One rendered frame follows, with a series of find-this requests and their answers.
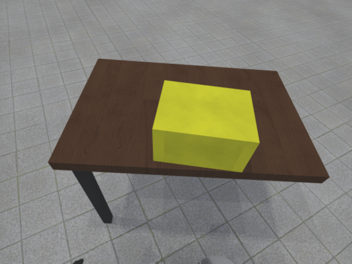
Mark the table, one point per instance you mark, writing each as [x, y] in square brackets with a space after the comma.
[110, 128]

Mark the carton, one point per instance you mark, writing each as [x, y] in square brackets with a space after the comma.
[204, 126]

